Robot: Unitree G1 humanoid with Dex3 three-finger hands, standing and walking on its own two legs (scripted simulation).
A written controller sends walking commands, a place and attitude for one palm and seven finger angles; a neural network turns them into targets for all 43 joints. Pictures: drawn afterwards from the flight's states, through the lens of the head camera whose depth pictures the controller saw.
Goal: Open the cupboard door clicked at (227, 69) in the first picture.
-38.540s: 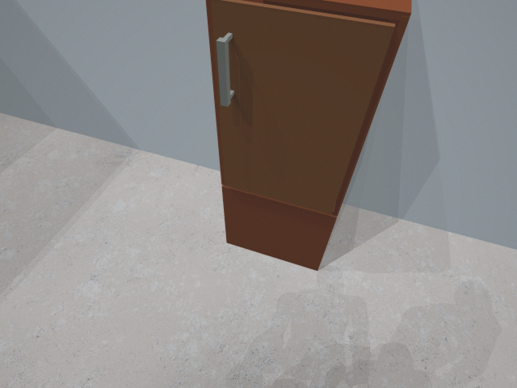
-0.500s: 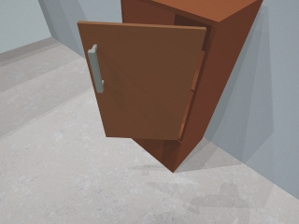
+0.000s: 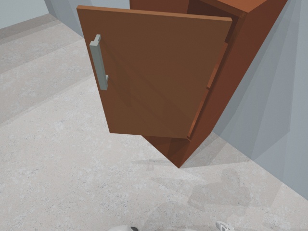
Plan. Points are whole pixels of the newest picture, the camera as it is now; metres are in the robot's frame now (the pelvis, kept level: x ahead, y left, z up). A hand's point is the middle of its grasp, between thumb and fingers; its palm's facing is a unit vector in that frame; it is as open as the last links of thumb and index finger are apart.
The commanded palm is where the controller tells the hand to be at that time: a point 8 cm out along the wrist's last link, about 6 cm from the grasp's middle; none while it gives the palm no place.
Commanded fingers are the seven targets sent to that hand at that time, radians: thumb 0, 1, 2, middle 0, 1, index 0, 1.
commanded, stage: come to a stop and stand still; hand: left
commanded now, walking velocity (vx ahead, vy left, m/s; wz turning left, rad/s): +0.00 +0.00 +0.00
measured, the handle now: (101, 64) +0.53 +0.21 +0.10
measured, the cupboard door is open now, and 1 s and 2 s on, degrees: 41 41 41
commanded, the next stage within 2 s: look again from close up in 0.90 s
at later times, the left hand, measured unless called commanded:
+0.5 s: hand out of the picture -0.04 +0.14 -0.18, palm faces +0.07 -0.98 -0.16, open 7.3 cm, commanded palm none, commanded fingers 0.00 0.90 0.90 -0.20 -0.30 -0.20 -0.30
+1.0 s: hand out of the picture -0.13 +0.12 -0.17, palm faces +0.09 -0.99 -0.13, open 7.4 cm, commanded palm none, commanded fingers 0.00 0.90 0.90 -0.20 -0.30 -0.20 -0.30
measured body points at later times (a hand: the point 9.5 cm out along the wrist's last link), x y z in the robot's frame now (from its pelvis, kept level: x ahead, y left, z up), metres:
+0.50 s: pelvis -0.06 -0.03 +0.00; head -0.05 -0.01 +0.45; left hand -0.04 +0.19 -0.17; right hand -0.06 -0.25 -0.15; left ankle -0.06 +0.07 -0.74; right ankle -0.04 -0.15 -0.74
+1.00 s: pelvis -0.07 -0.02 +0.01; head -0.07 -0.01 +0.46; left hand -0.14 +0.17 -0.16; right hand -0.08 -0.23 -0.15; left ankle -0.06 +0.07 -0.74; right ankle -0.04 -0.15 -0.74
